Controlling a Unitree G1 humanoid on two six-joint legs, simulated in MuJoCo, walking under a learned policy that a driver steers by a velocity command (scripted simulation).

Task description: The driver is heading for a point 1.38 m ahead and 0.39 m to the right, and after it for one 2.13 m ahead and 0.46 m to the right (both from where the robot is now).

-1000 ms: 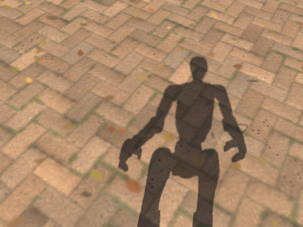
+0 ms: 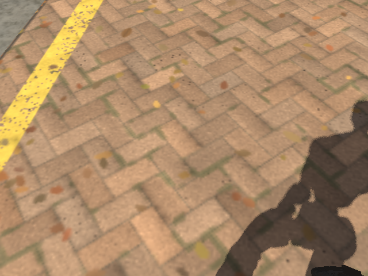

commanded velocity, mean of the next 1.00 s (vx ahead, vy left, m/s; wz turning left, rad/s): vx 0.42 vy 0.00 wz -0.01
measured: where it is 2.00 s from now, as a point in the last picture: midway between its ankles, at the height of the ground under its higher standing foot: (208, 233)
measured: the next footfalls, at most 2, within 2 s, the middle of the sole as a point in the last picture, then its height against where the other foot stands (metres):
right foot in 0.54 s outside the picture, level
left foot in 1.00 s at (179, 219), level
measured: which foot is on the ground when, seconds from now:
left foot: down 0.00-0.56, up 0.58-0.98, down 1.00-1.00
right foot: down 0.00-0.02, up 0.04-0.52, down 0.54-1.00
